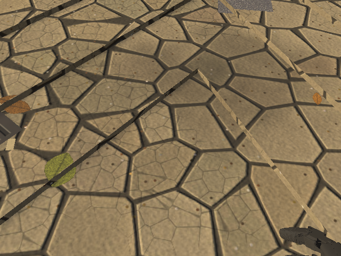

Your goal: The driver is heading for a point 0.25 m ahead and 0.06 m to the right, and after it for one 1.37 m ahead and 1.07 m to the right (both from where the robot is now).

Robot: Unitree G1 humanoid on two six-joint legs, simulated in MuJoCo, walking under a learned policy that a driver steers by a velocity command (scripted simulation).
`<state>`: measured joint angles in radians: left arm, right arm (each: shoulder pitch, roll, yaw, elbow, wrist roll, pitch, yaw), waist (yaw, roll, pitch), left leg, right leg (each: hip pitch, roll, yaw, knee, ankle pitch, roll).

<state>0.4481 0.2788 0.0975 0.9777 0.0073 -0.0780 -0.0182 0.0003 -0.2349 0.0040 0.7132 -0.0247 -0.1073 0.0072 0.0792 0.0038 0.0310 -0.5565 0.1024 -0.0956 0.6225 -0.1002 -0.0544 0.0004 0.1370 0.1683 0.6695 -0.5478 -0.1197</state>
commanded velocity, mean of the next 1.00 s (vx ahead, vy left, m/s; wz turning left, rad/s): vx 0.26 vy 0.00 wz -0.71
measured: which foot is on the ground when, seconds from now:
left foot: down 0.00-0.36, up 0.38-0.94, down 0.96-1.00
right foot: up 0.00-0.38, down 0.40-0.96, up 0.98-1.00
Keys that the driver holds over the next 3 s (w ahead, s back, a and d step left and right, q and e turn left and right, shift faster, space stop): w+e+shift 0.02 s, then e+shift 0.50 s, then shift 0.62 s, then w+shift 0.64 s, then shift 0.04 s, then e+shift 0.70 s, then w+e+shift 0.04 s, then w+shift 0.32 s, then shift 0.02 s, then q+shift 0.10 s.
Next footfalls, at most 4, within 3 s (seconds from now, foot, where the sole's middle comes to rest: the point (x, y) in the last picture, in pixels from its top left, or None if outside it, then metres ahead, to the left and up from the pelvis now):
0.40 right None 0.45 -0.05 -0.74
0.96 left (156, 239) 0.53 0.11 -0.74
1.32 right None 0.38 -0.02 -0.74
1.70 left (209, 171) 0.86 -0.09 -0.74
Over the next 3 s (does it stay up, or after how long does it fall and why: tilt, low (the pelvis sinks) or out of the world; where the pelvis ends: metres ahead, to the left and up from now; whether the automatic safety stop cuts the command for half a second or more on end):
stays up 1.04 -0.42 0.08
